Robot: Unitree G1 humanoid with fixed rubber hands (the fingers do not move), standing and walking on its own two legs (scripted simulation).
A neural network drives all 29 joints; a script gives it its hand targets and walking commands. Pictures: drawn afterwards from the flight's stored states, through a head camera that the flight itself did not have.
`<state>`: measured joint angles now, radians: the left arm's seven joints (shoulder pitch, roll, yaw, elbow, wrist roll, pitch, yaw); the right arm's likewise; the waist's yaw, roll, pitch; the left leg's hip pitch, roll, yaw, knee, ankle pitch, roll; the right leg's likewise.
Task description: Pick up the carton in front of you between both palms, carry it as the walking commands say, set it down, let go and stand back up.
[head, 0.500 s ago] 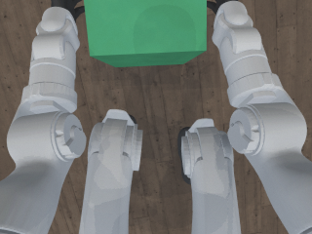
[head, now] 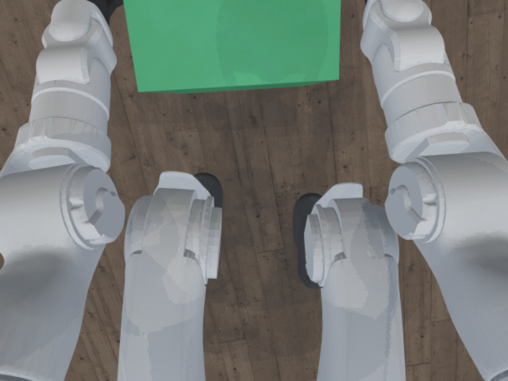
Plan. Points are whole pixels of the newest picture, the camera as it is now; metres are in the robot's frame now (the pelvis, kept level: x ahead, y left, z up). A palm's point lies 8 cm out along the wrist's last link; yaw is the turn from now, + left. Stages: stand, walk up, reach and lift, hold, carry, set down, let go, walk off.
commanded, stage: set down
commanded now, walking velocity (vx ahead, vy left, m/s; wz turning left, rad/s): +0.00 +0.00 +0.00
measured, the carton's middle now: (235, 9) +0.53 +0.07 -0.25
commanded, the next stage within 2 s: let go in 1.22 s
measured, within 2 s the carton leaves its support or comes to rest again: neither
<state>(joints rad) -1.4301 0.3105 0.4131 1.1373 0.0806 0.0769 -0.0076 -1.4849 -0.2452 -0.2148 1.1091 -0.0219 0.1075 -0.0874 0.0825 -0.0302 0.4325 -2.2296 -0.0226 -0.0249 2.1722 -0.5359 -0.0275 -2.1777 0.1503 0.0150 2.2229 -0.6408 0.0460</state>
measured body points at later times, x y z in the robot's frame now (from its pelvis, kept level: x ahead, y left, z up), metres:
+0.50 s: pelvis +0.00 +0.01 +0.05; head +0.34 +0.04 +0.34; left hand +0.53 +0.27 -0.08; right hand +0.58 -0.10 -0.08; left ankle +0.12 +0.12 -0.34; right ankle +0.10 -0.11 -0.34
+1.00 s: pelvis +0.03 +0.01 +0.17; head +0.34 +0.04 +0.49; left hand +0.53 +0.29 +0.07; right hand +0.58 -0.11 +0.07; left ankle +0.12 +0.12 -0.34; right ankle +0.10 -0.11 -0.34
